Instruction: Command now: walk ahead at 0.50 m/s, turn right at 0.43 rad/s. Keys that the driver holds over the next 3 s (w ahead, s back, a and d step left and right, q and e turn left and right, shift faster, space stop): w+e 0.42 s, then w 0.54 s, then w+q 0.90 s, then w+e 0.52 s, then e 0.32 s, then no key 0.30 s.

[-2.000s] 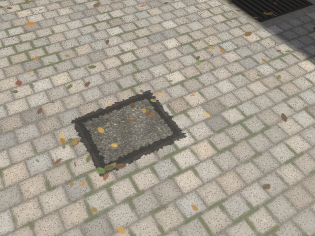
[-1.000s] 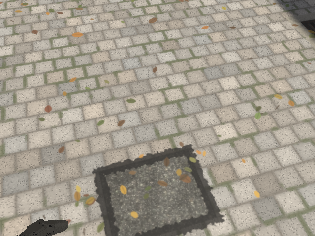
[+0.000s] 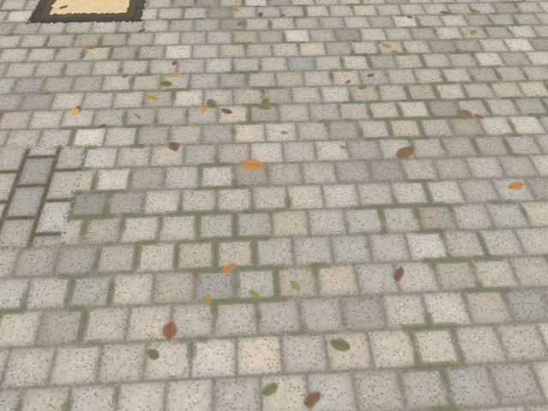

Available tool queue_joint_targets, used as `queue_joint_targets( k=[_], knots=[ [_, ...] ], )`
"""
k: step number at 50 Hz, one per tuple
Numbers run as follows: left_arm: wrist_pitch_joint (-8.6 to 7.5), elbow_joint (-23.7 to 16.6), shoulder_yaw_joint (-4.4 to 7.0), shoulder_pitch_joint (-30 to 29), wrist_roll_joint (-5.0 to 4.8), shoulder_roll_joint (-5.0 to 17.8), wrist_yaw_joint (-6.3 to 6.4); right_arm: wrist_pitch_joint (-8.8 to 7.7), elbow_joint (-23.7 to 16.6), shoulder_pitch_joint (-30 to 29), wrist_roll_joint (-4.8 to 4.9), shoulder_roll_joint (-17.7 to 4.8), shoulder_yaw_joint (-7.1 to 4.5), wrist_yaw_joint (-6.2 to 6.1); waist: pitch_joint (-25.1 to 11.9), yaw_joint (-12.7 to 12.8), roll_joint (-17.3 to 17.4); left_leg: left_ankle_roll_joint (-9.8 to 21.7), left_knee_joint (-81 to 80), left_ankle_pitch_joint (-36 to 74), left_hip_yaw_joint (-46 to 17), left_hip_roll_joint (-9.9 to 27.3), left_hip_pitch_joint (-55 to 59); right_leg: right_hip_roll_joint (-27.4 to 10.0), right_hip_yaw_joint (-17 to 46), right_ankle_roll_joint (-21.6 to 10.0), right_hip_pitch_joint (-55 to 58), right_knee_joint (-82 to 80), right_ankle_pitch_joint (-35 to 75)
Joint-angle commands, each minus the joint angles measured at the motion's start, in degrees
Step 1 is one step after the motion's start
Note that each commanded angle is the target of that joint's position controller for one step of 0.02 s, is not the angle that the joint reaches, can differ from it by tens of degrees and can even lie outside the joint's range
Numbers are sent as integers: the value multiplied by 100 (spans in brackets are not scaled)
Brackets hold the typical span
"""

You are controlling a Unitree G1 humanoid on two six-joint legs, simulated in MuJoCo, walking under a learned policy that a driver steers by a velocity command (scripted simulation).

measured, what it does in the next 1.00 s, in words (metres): walks ahead, turning right: right foot, then left foot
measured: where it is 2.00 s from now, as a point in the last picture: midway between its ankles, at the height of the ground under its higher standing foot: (325, 201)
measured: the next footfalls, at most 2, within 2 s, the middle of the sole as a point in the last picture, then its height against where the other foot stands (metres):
right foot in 0.20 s outside the picture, level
left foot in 0.66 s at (268, 371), level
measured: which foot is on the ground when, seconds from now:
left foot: down 0.00-0.18, up 0.20-0.64, down 0.66-1.00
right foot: up 0.00-0.18, down 0.20-0.68, up 0.70-1.00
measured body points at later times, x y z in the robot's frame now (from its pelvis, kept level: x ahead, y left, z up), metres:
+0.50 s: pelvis +0.29 -0.06 +0.00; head +0.32 -0.08 +0.45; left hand +0.44 +0.20 -0.10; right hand +0.42 -0.36 -0.08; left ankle +0.50 +0.09 -0.68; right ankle +0.24 -0.12 -0.74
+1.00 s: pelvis +0.57 -0.08 +0.01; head +0.60 -0.08 +0.45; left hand +0.84 +0.08 -0.09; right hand +0.49 -0.34 -0.12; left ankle +0.56 +0.02 -0.74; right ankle +0.65 -0.30 -0.69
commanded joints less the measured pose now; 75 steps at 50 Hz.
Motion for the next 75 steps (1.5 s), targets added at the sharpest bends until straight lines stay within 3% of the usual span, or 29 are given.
queue_joint_targets(
  k=[1, 6, 9, 10, 11, 12, 13, 15, 19, 24, 29, 32, 33, 34, 35, 36, 37, 39, 43, 48, 55, 57, 59, 60, 61, 62, 65, 69, 75],
  knots=[
    [-73, -548, -41, -617, 20, 122, -117, -41, -264, -159, 59, -912, -218, -75, 483, -88, 409, 621, -578, 2103, -267, 1732, -238, -17, -235, -113, -12, -660, 343],
    [-58, -946, 6, -877, 10, 260, -301, 214, -127, -46, 161, -1158, -294, -141, 288, 15, 607, 436, 394, 4451, 71, 1933, 703, 376, -833, -502, 203, -1093, -758],
    [1, -701, 335, 686, -14, 842, -228, 330, -199, -282, 217, -1329, -312, -217, -691, 974, 735, 134, 2791, 5891, 282, 1687, 187, 1022, -1080, -992, 2547, -1412, -1050],
    [69, -542, 517, 1514, -12, 1310, -99, 268, -281, -211, 135, -1140, -226, -229, -1202, 1309, 147, -122, 4518, 3982, 271, 1393, -1166, 428, 50, -1324, 4265, -1653, -967],
    [14, -606, 567, 1297, -43, 1798, -70, 96, -553, 408, -40, -253, 47, -99, -1665, 522, -1221, -501, 6521, -1791, -399, 88, -3815, -1042, 3378, -2485, 6138, -2130, -1778],
    [-56, -726, 432, 1480, 3, 1305, -85, -145, -609, -237, 164, -723, -7, -1, -2222, 1003, -489, -375, 7004, -1961, -1631, 97, -4442, -1271, 4314, -2570, 6423, -2874, -2255],
    [-118, -707, 358, 1254, 43, 1041, -85, -265, -803, -794, 360, -957, -67, 46, -1383, 1037, -230, -226, 6767, -1393, -1664, 391, -4803, -1116, 3444, -2248, 5830, -3024, -1892],
    [-149, -828, 257, 518, 15, 709, -68, -317, -756, -872, 136, -921, -76, -21, -525, 513, 377, -233, 5704, -691, -1571, 809, -4275, -625, 2226, -1899, 4208, -3087, -700],
    [-173, -961, 238, 301, 76, 731, 47, -67, -754, -658, 6, -755, -75, -30, -295, 166, 171, -598, 4729, -225, -1407, 913, -3552, -275, 1439, -1875, 2909, -3406, 470],
    [-111, -786, 264, 686, 32, 857, 173, -58, -953, -1658, 37, -430, 96, 30, -150, 608, -145, -776, 2454, 1811, -1171, 568, -2975, 207, 726, -1389, 2408, -3330, -135],
    [-94, -524, 243, 1125, 18, 835, 157, -168, -1091, -2057, 121, -714, 19, 153, -54, 769, -258, -461, 1698, 1769, -1343, 524, -2998, -312, 1311, -1260, 3254, -2901, -642],
    [-44, -507, 250, 964, 47, 842, 161, -220, -958, -1443, 109, -903, -91, 150, -147, 356, -409, -113, 1407, 1166, -1150, 397, -2323, -354, 1410, -1065, 3555, -2267, 372],
    [-38, -537, 186, 938, 76, 670, 151, -242, -799, -790, 63, -1093, -188, 121, -609, 45, -274, 102, 1422, 1264, -1222, 521, -1347, -28, 1160, -904, 3400, -1393, 879],
    [-43, -646, 68, 1138, 180, 405, 161, -247, -712, 97, -8, -1436, -266, 100, -1524, -212, 444, 548, 1606, 1268, -2342, 1477, 253, 416, 774, -662, 2540, 276, -220],
    [-126, -651, -42, 1988, 2, 28, 142, -169, -426, 576, 34, -1793, -381, 159, -2074, 77, 2287, 1504, 840, -276, -5043, 2547, 1864, 1238, 292, -237, 488, 2158, -3310],
    [-155, -573, 44, 1636, -78, 590, 150, -154, -435, 581, 196, -1217, -243, 188, -1642, -170, 1546, 1365, 365, -1819, -5554, 2514, 1689, 937, 692, -248, -283, 2729, -3453],
    [-167, -733, 118, 869, -85, 852, 145, -127, -493, 204, 184, -947, -154, 159, -842, -260, 999, 1092, 295, -1705, -4685, 2301, 976, 679, 548, -289, -520, 2775, -2927],
    [-203, -893, 100, 334, 85, 697, 143, -73, -545, -313, 64, -763, -58, 143, -195, -23, 561, 973, 118, -405, -3589, 1847, -215, 259, 251, -265, -256, 2196, -2199],
    [-157, -842, 52, 537, 90, 359, 110, -119, -423, -309, 100, -718, -18, 113, -206, 239, 838, 1018, -226, 988, -2652, 1521, -756, 29, 30, -128, 242, 1355, -1833],
    [-194, -1055, -52, -322, 112, 148, 76, -38, -209, -59, 161, -997, -78, 40, -12, 6, 674, 923, -440, 1645, -1909, 1363, -764, 32, -168, 34, 226, -359, -483],
    [-376, -1355, -15, -1279, 47, 264, -97, 166, 118, 550, 258, -1117, -110, -38, 187, -164, 707, 753, 107, 1671, -2230, 1546, -381, 412, -149, -29, 857, -1798, -177],
    [-423, -1271, 62, -936, 53, 438, -94, 219, 126, 460, 250, -1217, -154, -73, 30, 115, 816, 631, 522, 2102, -2344, 1585, -313, 504, -200, -170, 1503, -2030, -500],
    [-444, -937, 276, 504, 156, 894, 4, 209, 13, 300, 176, -961, -55, -67, -1014, 851, 647, 300, 2294, 2397, -1995, 1046, -1133, 123, 27, -591, 3896, -1973, -374],
    [-396, -849, 405, 1322, 271, 1419, 64, 135, -188, 659, 118, -412, 109, -61, -2021, 960, -471, -88, 4385, 427, -1463, 300, -3032, -1315, 1838, -1220, 6137, -1883, -613],
    [-329, -751, 359, 1485, 205, 1216, 39, 63, -190, 962, 236, -407, 143, -47, -2535, 871, -1462, -196, 5572, -2012, -1698, 116, -4070, -1935, 3577, -1691, 6496, -2581, -1635],
    [-302, -759, 236, 1184, 148, 792, 48, 64, -196, 594, 354, -960, -23, -47, -1620, 903, -801, -202, 6056, -1691, -1859, 449, -4517, -1710, 3049, -1476, 5779, -2808, -2242],
    [-331, -695, 79, 276, 168, 294, 31, 191, -331, -19, 253, -847, -93, -52, -297, 461, -358, -249, 5599, -577, -1641, 993, -4151, -1051, 1251, -1148, 3754, -3419, -1471],
    [-464, -501, 169, -10, 201, 429, 41, 411, -447, -51, 241, -509, -65, -40, 23, 178, -227, -391, 5177, 27, -1625, 1145, -3893, -975, 197, -1222, 3016, -3941, -497],
    [-396, -233, 280, 239, 162, 778, 142, 350, -780, -1018, 213, -365, 20, 159, 214, 476, 33, -330, 3264, 1560, -1259, 1052, -3780, -837, -958, -1063, 3337, -4006, -9]
  ],
)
